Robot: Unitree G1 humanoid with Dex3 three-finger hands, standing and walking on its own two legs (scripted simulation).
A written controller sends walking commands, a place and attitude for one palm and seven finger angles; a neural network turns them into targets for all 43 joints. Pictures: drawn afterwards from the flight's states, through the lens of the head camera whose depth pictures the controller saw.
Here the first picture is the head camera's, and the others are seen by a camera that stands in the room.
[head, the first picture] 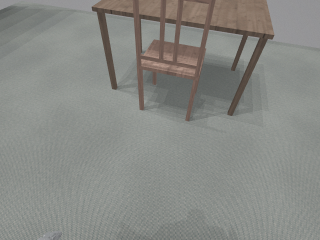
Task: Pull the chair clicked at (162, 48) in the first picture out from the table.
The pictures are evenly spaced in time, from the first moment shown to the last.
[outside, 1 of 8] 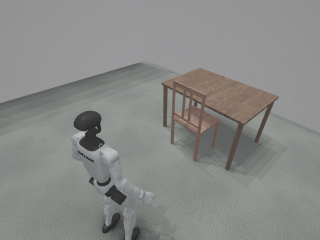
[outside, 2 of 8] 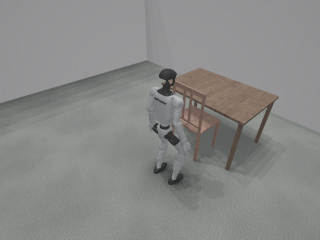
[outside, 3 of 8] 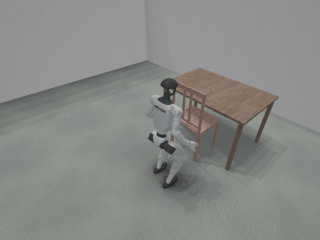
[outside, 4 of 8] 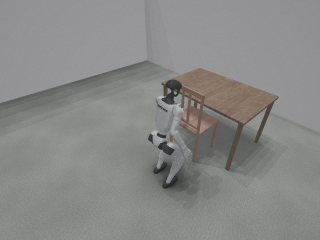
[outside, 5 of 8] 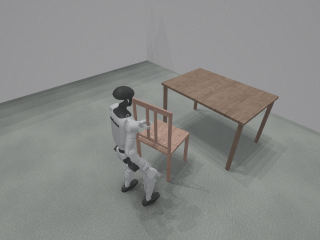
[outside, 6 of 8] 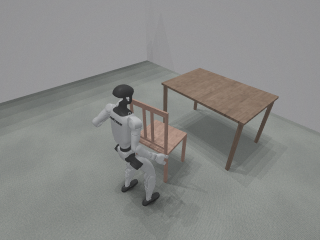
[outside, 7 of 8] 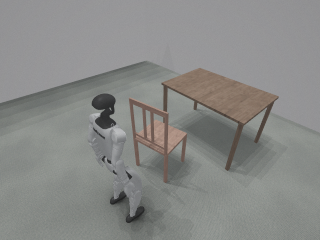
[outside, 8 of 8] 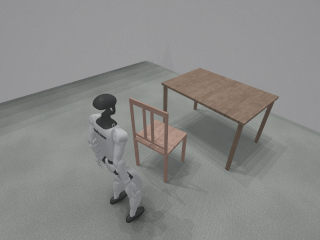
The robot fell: no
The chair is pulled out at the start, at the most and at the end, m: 0.00 0.55 0.55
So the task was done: yes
